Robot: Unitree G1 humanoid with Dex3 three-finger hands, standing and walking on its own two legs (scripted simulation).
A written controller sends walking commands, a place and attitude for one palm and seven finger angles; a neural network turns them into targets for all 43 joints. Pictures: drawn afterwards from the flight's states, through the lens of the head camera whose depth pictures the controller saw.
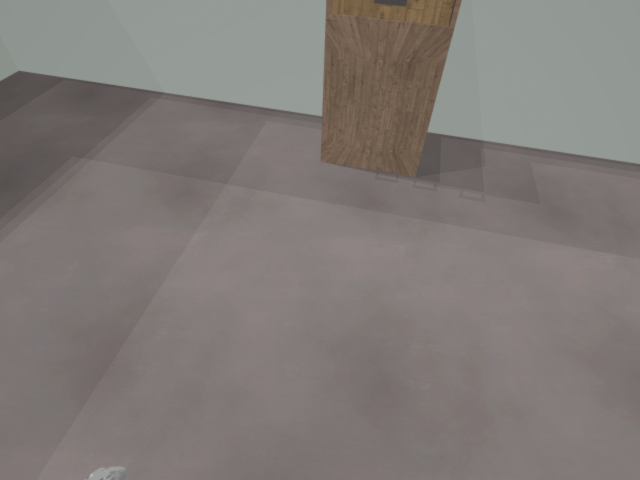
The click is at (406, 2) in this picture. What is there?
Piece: drawer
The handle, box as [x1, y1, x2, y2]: [374, 0, 406, 6]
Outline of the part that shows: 374,0 374,2 404,6 406,4 406,0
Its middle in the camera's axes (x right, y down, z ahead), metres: +0.26 -0.90 +1.44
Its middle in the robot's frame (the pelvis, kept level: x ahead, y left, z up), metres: +1.70 -0.18 +0.04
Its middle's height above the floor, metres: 0.81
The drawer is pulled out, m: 0.00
